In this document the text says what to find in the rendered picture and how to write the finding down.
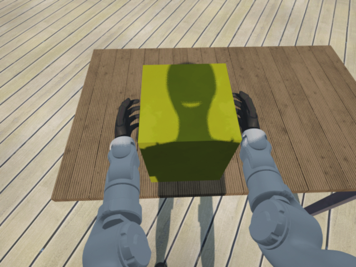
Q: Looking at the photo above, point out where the robot left forearm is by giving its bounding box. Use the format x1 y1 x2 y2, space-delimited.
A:
82 136 142 264

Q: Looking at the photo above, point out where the carton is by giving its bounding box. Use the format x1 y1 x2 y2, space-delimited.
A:
138 63 242 182

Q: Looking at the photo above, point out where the robot right hand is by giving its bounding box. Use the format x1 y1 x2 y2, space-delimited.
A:
232 91 260 133

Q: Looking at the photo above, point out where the table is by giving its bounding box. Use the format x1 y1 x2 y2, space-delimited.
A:
51 45 356 216

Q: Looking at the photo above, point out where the right robot upper arm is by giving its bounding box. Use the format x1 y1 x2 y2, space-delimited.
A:
249 199 356 267

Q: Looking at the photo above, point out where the robot right forearm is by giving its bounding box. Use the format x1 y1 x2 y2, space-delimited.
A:
240 128 309 214

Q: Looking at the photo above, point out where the robot left hand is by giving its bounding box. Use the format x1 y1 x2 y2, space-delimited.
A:
115 98 140 138

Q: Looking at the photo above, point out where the left robot upper arm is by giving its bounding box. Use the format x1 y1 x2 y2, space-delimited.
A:
83 221 151 267

